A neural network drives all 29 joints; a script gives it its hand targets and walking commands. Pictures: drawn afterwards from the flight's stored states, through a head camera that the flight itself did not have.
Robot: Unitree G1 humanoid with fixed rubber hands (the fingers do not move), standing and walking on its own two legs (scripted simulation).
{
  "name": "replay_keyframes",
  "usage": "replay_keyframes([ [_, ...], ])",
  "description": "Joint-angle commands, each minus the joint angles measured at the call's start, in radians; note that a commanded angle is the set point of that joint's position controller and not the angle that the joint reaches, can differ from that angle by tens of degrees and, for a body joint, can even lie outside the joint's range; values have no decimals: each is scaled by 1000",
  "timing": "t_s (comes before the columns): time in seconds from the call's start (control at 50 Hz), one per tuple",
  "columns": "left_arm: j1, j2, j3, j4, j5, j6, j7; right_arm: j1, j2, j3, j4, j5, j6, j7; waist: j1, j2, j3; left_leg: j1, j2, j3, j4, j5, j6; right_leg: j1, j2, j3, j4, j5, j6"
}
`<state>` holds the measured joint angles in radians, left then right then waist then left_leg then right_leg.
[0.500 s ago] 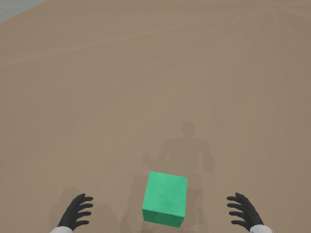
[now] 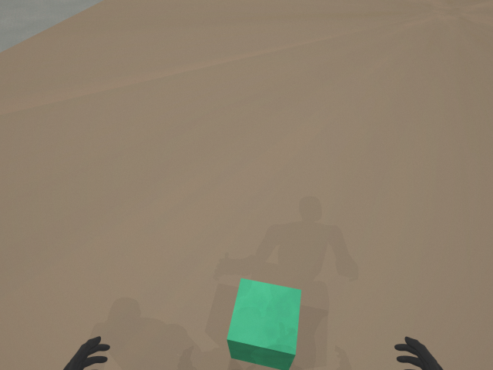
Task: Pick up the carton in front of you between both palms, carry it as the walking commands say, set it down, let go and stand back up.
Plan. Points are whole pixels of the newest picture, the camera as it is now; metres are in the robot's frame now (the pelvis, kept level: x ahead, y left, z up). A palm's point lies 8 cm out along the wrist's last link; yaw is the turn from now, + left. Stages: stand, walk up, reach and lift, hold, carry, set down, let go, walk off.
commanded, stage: stand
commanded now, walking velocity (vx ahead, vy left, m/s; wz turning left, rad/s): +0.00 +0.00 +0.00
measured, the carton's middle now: (264, 325) +0.39 -0.04 -0.65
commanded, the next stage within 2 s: none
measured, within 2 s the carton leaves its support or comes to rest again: neither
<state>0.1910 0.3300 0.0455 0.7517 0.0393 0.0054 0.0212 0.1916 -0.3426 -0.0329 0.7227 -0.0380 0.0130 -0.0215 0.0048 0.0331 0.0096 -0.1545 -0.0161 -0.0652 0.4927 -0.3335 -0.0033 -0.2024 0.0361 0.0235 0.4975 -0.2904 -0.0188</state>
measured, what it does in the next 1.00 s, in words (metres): stands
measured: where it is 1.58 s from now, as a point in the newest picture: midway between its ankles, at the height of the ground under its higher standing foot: outside the picture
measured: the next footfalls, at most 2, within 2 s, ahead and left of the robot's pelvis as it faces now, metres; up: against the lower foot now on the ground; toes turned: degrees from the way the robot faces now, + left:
none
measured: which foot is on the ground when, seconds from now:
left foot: down 0.00-1.00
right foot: down 0.00-1.00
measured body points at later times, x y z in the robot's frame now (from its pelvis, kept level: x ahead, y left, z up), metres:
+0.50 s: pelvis -0.01 +0.00 +0.01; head -0.01 -0.01 +0.46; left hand +0.11 +0.30 -0.10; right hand +0.12 -0.30 -0.10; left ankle -0.04 +0.12 -0.74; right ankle -0.02 -0.11 -0.74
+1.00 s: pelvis -0.02 +0.00 +0.01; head -0.02 +0.00 +0.46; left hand +0.08 +0.31 -0.10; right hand +0.09 -0.31 -0.11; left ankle -0.04 +0.13 -0.74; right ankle -0.02 -0.11 -0.74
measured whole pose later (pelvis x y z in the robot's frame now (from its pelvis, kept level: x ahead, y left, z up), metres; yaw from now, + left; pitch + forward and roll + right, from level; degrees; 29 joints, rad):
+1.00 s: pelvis -0.02 +0.00 +0.01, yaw +0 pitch -2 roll +0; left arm 0.13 0.37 0.02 1.00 0.02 -0.01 0.01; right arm 0.15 -0.38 0.00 0.97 -0.02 -0.01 -0.02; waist 0.01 0.02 0.02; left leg -0.08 -0.01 -0.06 0.36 -0.24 0.00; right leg -0.13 0.03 0.03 0.37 -0.19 -0.01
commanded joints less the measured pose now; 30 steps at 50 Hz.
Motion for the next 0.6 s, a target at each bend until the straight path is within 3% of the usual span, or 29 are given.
replay_keyframes([
  [0.0, -24, 153, 33, -40, -3, -15, 5, -22, -137, -30, -45, 2, -18, -7, 0, -38, -65, 7, 80, -53, -43, 338, 5, 55, -109, 86, -60, 353, 2],
  [0.18, -45, 161, 27, 18, -8, -17, 6, -27, -150, -21, 5, 7, -23, -11, 2, -27, -55, 15, 88, -58, -66, 356, 9, 78, -114, 88, -76, 361, -1],
  [0.58, -80, 187, 15, 133, -16, -20, -5, -58, -182, -4, 120, 12, -34, -8, 6, -28, -15, 11, 106, -78, -153, 257, 19, 89, -127, 108, -146, 252, -5],
])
